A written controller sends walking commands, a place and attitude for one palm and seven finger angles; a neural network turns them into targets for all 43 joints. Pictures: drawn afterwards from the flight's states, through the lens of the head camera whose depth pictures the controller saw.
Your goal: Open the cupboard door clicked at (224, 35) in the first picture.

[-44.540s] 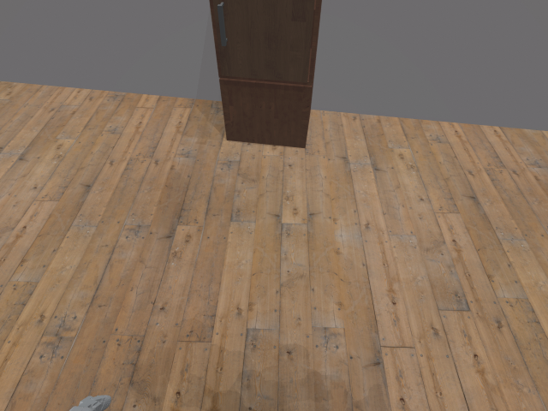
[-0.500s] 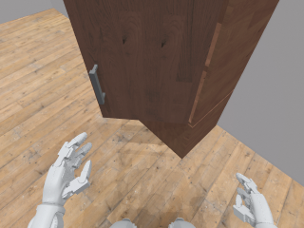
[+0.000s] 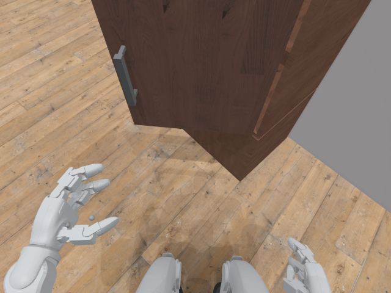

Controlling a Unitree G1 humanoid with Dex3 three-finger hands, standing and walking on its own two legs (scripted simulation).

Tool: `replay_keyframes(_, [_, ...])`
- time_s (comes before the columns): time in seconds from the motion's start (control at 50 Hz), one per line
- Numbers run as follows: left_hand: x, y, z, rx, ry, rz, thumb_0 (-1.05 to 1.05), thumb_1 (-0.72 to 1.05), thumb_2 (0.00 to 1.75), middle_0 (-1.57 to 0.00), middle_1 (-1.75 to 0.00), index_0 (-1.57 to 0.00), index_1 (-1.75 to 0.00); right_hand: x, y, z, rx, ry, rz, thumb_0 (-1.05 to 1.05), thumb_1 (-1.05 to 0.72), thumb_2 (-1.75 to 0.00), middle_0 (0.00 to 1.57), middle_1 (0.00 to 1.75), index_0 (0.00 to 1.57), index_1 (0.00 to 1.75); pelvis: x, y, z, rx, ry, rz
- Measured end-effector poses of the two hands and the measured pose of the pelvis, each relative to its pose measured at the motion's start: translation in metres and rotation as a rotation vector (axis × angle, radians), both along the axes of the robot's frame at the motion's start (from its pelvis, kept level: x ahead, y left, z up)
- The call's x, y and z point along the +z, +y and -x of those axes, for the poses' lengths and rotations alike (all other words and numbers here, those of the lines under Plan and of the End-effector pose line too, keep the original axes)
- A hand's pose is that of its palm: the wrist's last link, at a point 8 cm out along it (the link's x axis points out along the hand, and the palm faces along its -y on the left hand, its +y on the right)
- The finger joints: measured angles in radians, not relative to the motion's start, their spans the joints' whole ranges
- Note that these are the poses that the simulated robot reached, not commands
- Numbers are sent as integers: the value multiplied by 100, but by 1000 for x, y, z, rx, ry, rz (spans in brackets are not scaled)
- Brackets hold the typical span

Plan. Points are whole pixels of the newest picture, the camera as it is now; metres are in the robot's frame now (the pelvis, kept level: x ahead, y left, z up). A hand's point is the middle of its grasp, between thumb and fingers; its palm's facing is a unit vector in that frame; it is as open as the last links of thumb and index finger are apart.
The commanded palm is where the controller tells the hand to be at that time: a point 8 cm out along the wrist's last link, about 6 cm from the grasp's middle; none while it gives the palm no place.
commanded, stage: raise the hand with hooked fingers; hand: left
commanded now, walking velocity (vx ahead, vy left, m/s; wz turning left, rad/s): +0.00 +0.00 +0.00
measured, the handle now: (127, 77) +0.63 +0.22 +0.01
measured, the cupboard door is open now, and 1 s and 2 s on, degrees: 41 41 41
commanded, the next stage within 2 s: move the hooked fingers beside the handle in 1.30 s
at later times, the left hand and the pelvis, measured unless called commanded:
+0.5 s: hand (67, 206) +0.26 +0.26 +0.03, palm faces -0.04 -1.00 -0.06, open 13.6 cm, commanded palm +0.25 +0.31 +0.03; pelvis +0.00 +0.01 +0.00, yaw +0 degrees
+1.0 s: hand (57, 193) +0.29 +0.28 +0.03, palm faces -0.07 -1.00 -0.06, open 14.0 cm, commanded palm +0.27 +0.33 +0.03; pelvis +0.00 +0.01 +0.00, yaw -1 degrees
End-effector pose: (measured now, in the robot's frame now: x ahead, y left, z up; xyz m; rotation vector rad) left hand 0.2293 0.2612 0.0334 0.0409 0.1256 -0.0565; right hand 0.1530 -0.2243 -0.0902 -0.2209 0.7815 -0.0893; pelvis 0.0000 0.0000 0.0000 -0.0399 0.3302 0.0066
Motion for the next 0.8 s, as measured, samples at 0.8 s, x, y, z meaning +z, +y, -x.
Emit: replay_keyframes(0.8, [0,77,-36,7,-45,-29,-1,-50,30,-30,-120,-30,-120,10,-7,-12,35,7,99,2,-90,-90,20,30,21,30,-4,15,-4,3,38,24])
